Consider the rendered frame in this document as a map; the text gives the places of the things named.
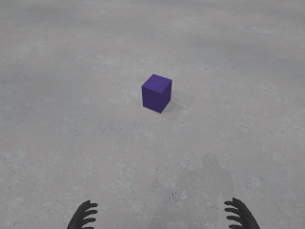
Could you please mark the robot right hand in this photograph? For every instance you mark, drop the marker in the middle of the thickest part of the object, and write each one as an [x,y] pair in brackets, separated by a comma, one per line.
[245,216]

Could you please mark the carton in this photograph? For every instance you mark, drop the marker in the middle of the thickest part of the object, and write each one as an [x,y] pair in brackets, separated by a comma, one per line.
[156,93]

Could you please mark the robot left hand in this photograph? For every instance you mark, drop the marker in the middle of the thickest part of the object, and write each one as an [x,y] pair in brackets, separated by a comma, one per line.
[78,220]

